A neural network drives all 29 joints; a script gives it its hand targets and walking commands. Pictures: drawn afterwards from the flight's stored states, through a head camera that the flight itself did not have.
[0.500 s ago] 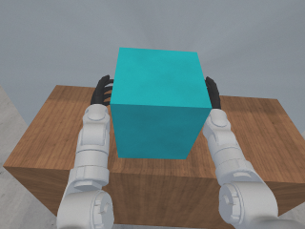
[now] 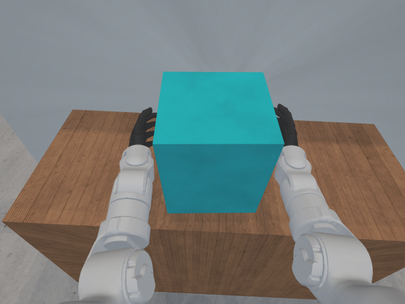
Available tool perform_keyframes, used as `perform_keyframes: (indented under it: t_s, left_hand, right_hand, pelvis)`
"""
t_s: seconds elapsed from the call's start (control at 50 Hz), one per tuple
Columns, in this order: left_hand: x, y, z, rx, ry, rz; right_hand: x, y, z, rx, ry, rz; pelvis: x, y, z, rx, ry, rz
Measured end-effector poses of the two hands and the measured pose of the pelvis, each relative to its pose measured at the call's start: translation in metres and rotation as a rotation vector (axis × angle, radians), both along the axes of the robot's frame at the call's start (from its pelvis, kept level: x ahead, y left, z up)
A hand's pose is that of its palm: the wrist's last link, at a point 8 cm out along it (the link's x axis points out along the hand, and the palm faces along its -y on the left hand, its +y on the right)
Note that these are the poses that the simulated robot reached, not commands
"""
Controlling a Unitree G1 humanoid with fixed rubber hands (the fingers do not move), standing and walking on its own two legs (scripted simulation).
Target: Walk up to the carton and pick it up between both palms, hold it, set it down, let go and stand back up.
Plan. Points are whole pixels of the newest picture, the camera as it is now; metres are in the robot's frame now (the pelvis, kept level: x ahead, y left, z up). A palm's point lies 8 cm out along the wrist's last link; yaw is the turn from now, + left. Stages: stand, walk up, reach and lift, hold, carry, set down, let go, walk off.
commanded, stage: set down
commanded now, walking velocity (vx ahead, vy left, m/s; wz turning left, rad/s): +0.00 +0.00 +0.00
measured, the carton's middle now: (212, 147) +0.43 -0.03 +0.08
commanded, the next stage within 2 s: none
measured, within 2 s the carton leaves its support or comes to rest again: neither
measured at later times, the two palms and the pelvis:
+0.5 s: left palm (149, 150) +0.41 +0.10 +0.09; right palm (288, 146) +0.41 -0.20 +0.10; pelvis +0.00 +0.00 +0.00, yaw -1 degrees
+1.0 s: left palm (154, 157) +0.42 +0.10 +0.06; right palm (285, 149) +0.42 -0.20 +0.07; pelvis +0.01 -0.01 +0.00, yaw -2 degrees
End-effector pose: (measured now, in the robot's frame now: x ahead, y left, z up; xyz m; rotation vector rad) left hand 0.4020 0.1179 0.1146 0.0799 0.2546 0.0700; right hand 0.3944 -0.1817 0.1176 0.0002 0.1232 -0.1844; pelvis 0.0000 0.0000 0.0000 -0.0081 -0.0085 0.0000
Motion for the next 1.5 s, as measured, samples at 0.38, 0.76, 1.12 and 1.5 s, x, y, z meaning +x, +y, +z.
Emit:
perform_keyframes:
  t_s: [0.38,0.76,1.12,1.5]
  left_hand:
    - [0.006,-0.01,-0.022,-0.011,0.039,0.003]
    - [0.017,-0.021,-0.041,-0.021,0.067,0.013]
    - [0.023,-0.024,-0.064,-0.026,0.104,0.018]
    - [0.022,-0.027,-0.074,-0.033,0.096,0.019]
  right_hand:
    - [0.007,-0.01,-0.017,0.0,0.037,0.002]
    - [0.02,-0.02,-0.033,-0.003,0.064,0.012]
    - [0.028,-0.024,-0.052,-0.006,0.1,0.019]
    - [0.027,-0.027,-0.058,-0.015,0.092,0.021]
  pelvis:
    - [0.002,-0.002,-0.001,0.003,0.071,-0.014]
    - [0.011,-0.007,-0.002,0.008,0.126,-0.029]
    - [0.014,-0.008,-0.003,0.01,0.194,-0.036]
    - [0.012,-0.008,-0.004,0.016,0.222,-0.046]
